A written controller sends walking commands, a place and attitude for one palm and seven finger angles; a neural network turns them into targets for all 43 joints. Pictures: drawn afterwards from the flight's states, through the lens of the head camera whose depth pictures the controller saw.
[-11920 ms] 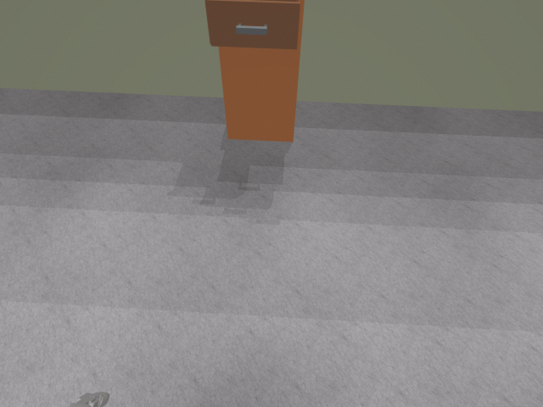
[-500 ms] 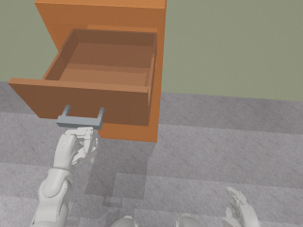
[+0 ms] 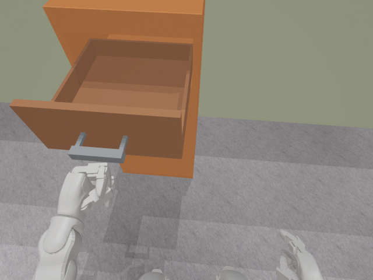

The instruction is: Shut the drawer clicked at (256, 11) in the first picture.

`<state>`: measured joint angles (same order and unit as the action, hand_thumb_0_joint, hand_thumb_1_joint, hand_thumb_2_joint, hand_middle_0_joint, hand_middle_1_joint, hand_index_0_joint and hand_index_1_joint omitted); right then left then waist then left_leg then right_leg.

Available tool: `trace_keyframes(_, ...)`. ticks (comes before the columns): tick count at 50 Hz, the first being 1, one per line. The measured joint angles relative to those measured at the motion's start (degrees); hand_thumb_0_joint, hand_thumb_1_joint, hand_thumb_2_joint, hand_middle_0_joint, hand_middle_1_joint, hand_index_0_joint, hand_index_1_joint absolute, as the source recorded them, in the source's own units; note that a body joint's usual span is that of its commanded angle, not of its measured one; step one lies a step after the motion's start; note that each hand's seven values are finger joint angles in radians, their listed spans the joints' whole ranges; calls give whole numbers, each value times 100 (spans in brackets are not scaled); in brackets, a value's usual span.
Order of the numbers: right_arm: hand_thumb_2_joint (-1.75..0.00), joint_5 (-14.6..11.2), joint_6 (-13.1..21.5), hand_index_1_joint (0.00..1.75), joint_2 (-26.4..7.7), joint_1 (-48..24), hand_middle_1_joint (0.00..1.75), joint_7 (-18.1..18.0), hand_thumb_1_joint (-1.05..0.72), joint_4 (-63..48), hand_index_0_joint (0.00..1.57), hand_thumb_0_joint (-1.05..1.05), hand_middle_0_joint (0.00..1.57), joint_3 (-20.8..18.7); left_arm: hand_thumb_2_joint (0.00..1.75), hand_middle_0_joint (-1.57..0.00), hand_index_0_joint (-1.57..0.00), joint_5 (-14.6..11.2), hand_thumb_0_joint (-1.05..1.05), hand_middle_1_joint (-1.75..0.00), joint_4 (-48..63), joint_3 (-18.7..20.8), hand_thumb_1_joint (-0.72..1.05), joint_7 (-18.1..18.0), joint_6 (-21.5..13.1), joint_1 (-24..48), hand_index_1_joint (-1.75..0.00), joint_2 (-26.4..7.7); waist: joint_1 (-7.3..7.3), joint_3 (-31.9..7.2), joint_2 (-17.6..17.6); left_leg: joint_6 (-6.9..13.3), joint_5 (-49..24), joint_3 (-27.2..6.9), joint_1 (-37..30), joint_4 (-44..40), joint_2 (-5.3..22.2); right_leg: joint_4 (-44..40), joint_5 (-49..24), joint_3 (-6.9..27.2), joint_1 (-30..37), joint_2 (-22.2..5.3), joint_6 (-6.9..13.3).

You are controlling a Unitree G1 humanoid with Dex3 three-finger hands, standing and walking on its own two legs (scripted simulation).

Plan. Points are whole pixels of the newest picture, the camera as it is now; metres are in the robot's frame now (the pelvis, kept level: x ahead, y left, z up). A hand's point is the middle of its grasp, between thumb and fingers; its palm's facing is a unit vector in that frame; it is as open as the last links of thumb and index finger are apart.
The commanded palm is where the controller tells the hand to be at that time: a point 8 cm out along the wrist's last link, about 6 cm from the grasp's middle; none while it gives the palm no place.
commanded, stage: push the drawer shut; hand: left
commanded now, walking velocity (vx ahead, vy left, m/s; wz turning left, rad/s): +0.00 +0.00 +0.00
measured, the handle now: (100, 146) +0.39 +0.21 +0.05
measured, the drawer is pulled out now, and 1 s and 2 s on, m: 0.28 0.18 0.05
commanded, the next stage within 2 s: none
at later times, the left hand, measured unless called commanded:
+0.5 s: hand (114, 169) +0.33 +0.17 +0.05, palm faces -0.08 -1.00 -0.04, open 2.9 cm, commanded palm +0.33 +0.22 +0.05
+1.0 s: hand (124, 139) +0.41 +0.16 +0.05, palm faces -0.08 -1.00 -0.03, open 3.0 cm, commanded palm +0.39 +0.22 +0.05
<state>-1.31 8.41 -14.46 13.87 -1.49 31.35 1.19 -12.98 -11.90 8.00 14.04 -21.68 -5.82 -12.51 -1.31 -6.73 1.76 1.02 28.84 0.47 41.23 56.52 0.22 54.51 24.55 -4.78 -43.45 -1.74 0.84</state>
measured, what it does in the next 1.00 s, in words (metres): stands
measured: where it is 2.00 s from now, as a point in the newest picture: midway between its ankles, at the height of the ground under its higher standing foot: outside the picture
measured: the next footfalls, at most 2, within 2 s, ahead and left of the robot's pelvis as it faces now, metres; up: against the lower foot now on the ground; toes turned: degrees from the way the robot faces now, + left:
none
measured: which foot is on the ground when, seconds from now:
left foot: down 0.00-1.00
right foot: down 0.00-1.00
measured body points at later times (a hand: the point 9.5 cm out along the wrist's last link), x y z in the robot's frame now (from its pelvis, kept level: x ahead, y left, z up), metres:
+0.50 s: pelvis -0.02 +0.00 +0.00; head +0.06 +0.00 +0.44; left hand +0.33 +0.22 +0.05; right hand +0.12 -0.24 -0.11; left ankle -0.01 +0.11 -0.68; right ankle +0.02 -0.11 -0.68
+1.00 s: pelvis -0.02 +0.01 +0.00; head +0.07 +0.01 +0.44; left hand +0.40 +0.22 +0.05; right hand +0.06 -0.25 -0.12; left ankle -0.01 +0.11 -0.68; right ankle +0.02 -0.11 -0.68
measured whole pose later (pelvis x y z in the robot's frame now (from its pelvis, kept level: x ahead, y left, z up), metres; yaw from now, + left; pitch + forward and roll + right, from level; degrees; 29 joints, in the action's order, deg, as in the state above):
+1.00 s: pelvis -0.02 +0.01 +0.00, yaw -1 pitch +17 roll -1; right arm -0.8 2.3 -14.9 18.4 -1.0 35.4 1.7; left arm -9.4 -46.3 14.1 13.6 -24.0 29.3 -17.2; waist -5.0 -6.2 1.0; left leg 1.8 27.6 1.8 46.6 57.6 0.5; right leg 54.7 22.2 -3.5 -49.0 -1.4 0.3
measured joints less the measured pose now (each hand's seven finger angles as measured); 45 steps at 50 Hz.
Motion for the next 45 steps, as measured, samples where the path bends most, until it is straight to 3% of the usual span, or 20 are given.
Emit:
trace_keyframes(11,-90,-4,-44,30,17,-62,30,-13,-91,50,20,1,20,42,90,-140,-140,56,2,-160,-418,-35,89,-12,113,657,-160,-29,-21,-15,5,10,-3,-9,101,87,-12,66,-11,-6,-86,-14,-6)
trace_keyframes(24,-90,-22,-187,30,-12,56,30,-61,-91,259,20,1,20,79,90,-140,-140,96,-4,-160,-1399,94,80,13,9,1609,-160,-175,-62,65,-22,23,-91,-21,255,124,-24,67,-111,-18,-215,-27,-12)
trace_keyframes(34,-90,-17,-299,30,-39,162,30,-71,-91,366,20,1,20,94,90,-140,-140,183,-5,-160,-2434,252,78,0,-17,2651,-160,-349,-188,101,-50,40,-150,4,422,143,-16,57,-197,7,-379,-17,-19)
trace_keyframes(45,-90,32,-505,30,-43,387,30,17,-91,387,20,1,20,65,90,-140,-140,311,-3,-160,-3214,506,81,-42,-154,3327,-160,-437,-333,54,-78,65,-145,99,511,106,15,22,-232,103,-512,20,-43)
